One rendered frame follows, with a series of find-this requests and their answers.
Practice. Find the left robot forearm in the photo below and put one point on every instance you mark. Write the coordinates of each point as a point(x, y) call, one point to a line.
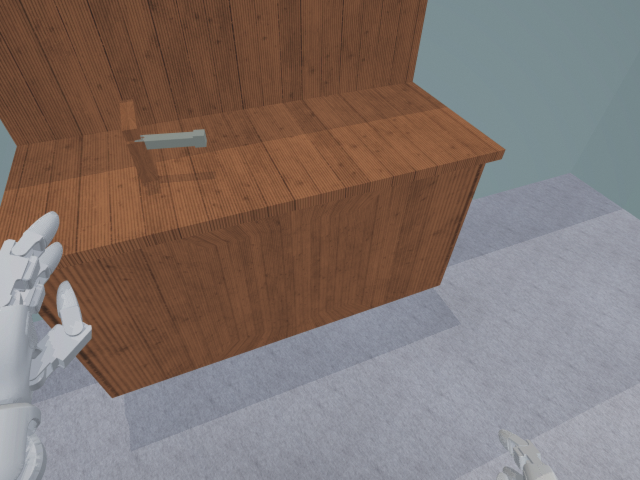
point(22, 454)

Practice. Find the tap lever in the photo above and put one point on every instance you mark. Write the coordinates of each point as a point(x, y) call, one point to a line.
point(196, 138)

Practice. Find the left robot hand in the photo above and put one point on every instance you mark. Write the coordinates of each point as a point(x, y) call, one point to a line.
point(25, 266)

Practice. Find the right robot hand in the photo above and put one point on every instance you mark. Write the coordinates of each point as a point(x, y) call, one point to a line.
point(527, 458)

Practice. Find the counter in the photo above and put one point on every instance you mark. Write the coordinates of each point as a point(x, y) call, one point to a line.
point(331, 183)

